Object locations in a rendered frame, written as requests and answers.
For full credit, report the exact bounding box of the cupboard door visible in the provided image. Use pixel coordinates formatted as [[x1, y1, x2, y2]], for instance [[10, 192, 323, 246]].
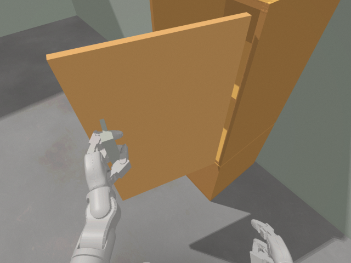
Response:
[[46, 12, 252, 201]]

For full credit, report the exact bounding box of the handle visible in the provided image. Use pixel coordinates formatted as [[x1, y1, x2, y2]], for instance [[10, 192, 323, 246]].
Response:
[[99, 119, 120, 165]]

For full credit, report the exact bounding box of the robot left hand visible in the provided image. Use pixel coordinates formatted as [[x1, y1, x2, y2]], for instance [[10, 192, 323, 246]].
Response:
[[84, 130, 132, 191]]

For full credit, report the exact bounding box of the left robot forearm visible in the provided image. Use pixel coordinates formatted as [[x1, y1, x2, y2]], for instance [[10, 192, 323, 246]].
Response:
[[70, 186, 121, 263]]

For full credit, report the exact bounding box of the robot right hand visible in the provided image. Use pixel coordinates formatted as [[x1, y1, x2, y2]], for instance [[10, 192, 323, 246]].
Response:
[[250, 219, 293, 263]]

